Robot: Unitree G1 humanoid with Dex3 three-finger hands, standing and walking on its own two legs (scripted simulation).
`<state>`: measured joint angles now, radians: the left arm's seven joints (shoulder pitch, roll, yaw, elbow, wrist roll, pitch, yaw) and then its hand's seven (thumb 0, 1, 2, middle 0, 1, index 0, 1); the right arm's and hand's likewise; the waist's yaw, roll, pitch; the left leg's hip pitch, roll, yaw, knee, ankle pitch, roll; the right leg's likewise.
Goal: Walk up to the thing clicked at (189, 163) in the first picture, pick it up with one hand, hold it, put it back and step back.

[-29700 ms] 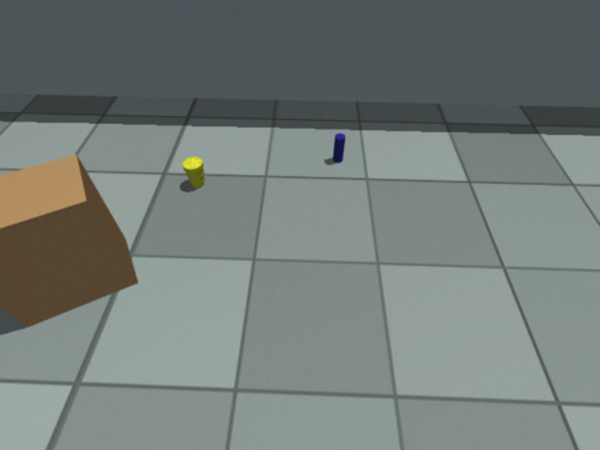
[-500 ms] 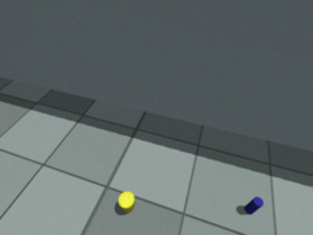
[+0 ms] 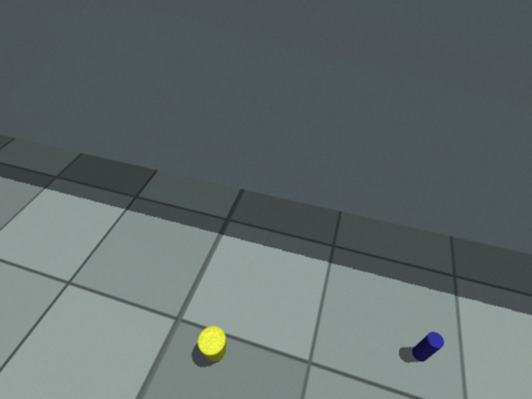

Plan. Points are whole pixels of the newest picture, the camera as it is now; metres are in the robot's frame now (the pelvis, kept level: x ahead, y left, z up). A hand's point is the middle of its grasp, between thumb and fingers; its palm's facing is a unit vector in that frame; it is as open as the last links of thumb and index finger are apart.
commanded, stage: stand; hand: left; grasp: from the side
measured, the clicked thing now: (214, 346) +0.41 +0.21 -0.72
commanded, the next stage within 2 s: step back in 0.52 s
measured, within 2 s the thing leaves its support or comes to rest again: neither
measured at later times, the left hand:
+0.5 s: hand out of the picture +0.08 +0.25 -0.16, palm faces +0.00 -0.94 -0.34, open 7.4 cm
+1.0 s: hand out of the picture +0.08 +0.32 -0.18, palm faces -0.02 -0.94 -0.33, open 7.4 cm
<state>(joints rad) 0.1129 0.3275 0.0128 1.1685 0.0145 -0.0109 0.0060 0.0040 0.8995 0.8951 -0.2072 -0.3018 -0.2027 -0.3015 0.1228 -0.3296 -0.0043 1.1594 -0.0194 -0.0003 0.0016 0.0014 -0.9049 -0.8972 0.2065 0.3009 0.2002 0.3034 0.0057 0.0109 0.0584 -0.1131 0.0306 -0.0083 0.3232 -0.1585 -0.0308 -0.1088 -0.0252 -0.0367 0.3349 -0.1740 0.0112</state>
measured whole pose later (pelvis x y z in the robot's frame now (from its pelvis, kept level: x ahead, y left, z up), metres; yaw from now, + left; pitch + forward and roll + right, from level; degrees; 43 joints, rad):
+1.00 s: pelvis -0.07 +0.07 -0.01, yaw +0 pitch -1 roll -2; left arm 0.01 0.39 0.07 0.91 0.00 0.07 0.03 0.00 0.90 0.90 -0.20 -0.30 -0.20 -0.30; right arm 0.15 -0.34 -0.04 0.95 -0.03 0.04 -0.01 0.00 -0.90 -0.90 0.21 0.30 0.20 0.30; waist -0.02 -0.06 0.21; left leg -0.29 -0.04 0.01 0.57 -0.27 0.07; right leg -0.47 0.12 0.17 1.11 -0.49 -0.01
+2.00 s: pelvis -0.36 +0.07 -0.02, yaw -3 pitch -2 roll -1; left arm 0.17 0.41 0.11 0.81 0.02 0.08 0.00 0.00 0.90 0.90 -0.21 -0.30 -0.20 -0.30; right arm 0.12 -0.35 -0.03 0.81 -0.03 0.01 -0.02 0.00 -0.90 -0.90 0.21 0.30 0.21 0.30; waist 0.03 -0.05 0.17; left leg -0.36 0.04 -0.02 0.61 -0.22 0.01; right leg -0.36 0.07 0.15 1.04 -0.50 0.04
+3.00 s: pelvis -0.64 +0.00 -0.02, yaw -2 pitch -2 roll +0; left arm 0.28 0.35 0.08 0.97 0.05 -0.01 -0.01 0.01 0.90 0.89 -0.21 -0.30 -0.21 -0.30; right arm 0.24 -0.42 -0.06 0.96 -0.03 0.04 0.02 0.00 -0.91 -0.90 0.21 0.30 0.20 0.30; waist 0.03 0.05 0.04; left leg -0.36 0.00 -0.09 0.80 -0.42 -0.02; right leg -0.23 -0.01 0.02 0.61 -0.36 0.00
